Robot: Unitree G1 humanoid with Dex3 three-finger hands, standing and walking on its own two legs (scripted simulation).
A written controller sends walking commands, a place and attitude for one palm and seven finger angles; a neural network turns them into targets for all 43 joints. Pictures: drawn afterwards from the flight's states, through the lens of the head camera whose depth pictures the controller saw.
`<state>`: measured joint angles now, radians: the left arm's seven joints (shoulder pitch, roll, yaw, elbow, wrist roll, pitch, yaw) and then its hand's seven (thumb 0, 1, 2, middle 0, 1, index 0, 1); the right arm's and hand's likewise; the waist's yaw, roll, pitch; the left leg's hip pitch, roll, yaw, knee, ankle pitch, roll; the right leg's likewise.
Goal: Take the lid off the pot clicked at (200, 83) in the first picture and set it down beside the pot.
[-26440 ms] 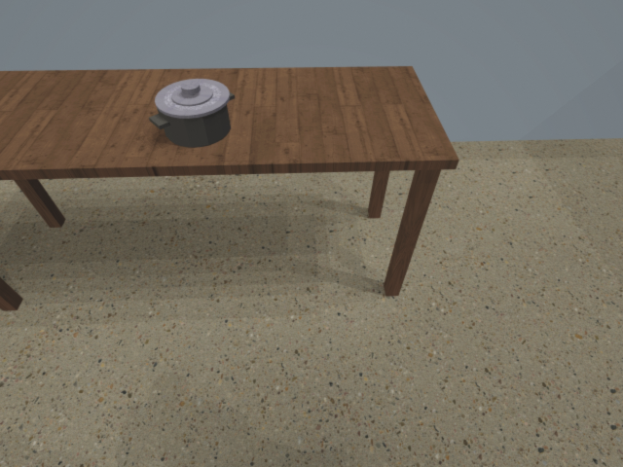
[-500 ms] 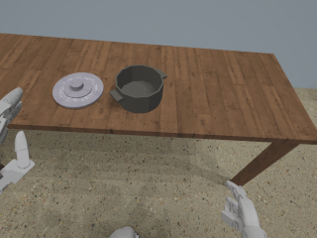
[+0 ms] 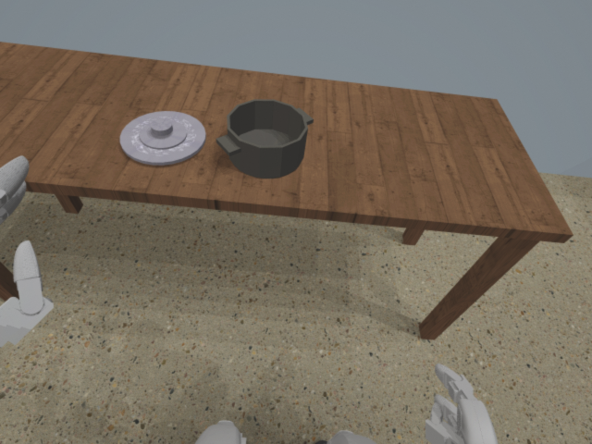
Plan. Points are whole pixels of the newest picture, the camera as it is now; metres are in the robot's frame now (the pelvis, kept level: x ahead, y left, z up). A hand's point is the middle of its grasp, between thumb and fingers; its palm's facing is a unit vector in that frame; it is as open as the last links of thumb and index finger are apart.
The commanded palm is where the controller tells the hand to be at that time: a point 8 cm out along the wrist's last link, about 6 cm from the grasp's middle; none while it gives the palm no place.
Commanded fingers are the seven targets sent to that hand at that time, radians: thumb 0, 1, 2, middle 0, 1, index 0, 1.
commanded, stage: stop stepping back and stand still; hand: left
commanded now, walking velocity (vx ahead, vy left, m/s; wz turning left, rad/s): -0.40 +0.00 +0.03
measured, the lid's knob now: (161, 127) +0.73 +0.32 -0.04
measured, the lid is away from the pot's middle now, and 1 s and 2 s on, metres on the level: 0.23 0.23 0.23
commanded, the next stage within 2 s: let the arm hang, fingers relaxed in 1.10 s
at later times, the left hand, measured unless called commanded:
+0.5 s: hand out of the picture +0.11 +0.28 +0.17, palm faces +0.39 -0.85 -0.36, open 7.4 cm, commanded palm +0.04 +0.32 +0.20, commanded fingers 0.00 0.90 0.90 -0.20 -0.30 -0.20 -0.30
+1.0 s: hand out of the picture +0.04 +0.31 -0.08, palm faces +0.15 -0.92 -0.35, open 7.4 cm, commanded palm none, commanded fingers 0.00 0.90 0.90 -0.20 -0.30 -0.20 -0.30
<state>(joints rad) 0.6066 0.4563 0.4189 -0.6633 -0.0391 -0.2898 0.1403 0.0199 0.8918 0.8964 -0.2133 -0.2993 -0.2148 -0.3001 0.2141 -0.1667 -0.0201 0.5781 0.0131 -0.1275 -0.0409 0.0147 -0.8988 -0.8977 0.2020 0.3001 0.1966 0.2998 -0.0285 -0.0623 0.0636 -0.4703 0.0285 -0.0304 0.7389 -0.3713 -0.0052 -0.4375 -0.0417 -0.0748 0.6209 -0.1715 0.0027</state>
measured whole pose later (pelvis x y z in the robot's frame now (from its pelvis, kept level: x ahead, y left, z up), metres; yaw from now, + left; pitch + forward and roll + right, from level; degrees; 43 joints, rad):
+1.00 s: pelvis -0.11 +0.06 +0.01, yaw +4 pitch -1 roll -1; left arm 0.28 0.30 0.12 0.51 0.04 0.05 0.02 0.01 0.91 0.90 -0.20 -0.30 -0.20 -0.30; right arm 0.17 -0.24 -0.01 0.81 -0.02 -0.02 0.02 0.01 -0.90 -0.90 0.21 0.30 0.20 0.30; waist -0.02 0.02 -0.03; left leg -0.37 -0.08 0.03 0.56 -0.17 0.10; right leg -0.25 -0.03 -0.03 0.59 -0.33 0.01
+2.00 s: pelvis -0.03 +0.03 +0.02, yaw +3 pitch +0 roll +0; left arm 0.28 0.13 0.02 1.10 0.01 -0.01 0.05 0.02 0.93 0.90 -0.20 -0.30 -0.20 -0.30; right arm 0.30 -0.11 -0.04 1.11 -0.01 -0.01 -0.05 0.01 -0.92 -0.90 0.20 0.30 0.19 0.30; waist -0.02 -0.02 0.04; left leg -0.26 -0.04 0.01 0.51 -0.26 0.05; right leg -0.09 0.03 0.00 0.44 -0.36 -0.02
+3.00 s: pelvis -0.03 +0.01 +0.02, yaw +2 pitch -1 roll +0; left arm 0.31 0.11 0.02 1.12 0.01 0.00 0.05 0.01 0.91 0.90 -0.20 -0.30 -0.20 -0.30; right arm 0.30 -0.10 -0.03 1.13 -0.01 -0.01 -0.05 0.01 -0.91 -0.90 0.20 0.30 0.20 0.30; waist -0.02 -0.02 0.05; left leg -0.20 -0.03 0.02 0.48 -0.26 0.03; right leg -0.04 0.04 0.01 0.41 -0.35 -0.04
